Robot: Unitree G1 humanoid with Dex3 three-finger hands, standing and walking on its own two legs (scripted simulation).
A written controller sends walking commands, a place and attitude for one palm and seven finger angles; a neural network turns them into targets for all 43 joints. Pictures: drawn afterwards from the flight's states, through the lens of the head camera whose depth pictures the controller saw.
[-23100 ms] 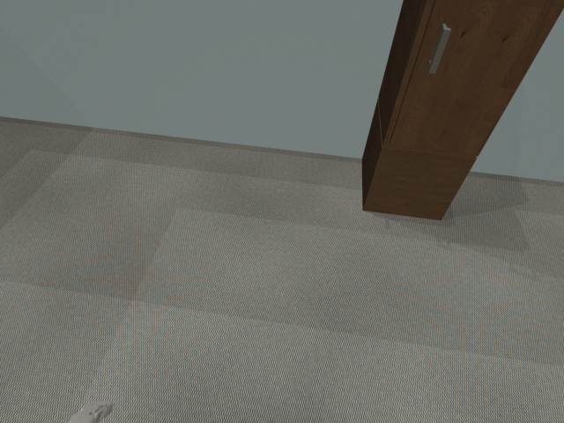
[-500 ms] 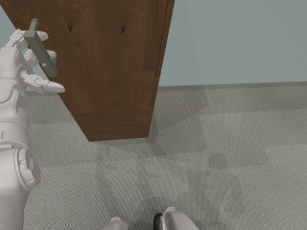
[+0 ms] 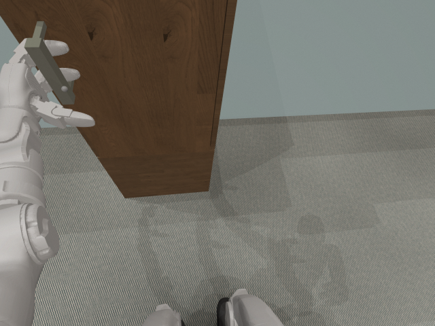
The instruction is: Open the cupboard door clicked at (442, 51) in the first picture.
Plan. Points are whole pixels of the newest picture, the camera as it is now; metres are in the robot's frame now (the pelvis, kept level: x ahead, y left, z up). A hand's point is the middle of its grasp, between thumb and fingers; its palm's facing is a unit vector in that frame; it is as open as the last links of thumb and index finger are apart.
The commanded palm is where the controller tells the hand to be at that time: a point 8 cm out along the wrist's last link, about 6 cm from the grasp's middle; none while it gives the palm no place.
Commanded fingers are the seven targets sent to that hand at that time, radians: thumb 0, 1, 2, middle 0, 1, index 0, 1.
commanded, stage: slide the fingers in behind the handle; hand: left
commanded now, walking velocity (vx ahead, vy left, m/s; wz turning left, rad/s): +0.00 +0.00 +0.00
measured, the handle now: (55, 66) +0.56 +0.24 +0.09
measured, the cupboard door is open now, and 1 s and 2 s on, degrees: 0 0 46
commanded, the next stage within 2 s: close the thumb around the handle in 0.14 s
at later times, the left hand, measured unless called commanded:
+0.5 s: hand (62, 91) +0.50 +0.22 +0.09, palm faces +0.02 -1.00 -0.02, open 12.1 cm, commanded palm +0.48 +0.26 +0.09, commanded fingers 0.00 0.28 0.64 -0.36 -1.28 -0.36 -1.28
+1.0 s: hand (64, 89) +0.51 +0.22 +0.09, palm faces +0.02 -1.00 -0.02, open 5.6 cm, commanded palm +0.48 +0.26 +0.09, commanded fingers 0.00 0.90 0.90 -0.40 -1.35 -0.40 -1.35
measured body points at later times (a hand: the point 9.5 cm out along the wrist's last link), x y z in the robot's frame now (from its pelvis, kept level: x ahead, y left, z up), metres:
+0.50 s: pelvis +0.00 +0.00 +0.00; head +0.12 +0.02 +0.43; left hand +0.50 +0.27 +0.10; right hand +0.00 -0.26 -0.11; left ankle -0.03 +0.09 -0.69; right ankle +0.02 -0.10 -0.69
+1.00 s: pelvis +0.00 +0.01 +0.00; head +0.12 +0.02 +0.43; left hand +0.50 +0.27 +0.10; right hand +0.00 -0.26 -0.11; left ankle -0.03 +0.09 -0.69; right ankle +0.02 -0.10 -0.69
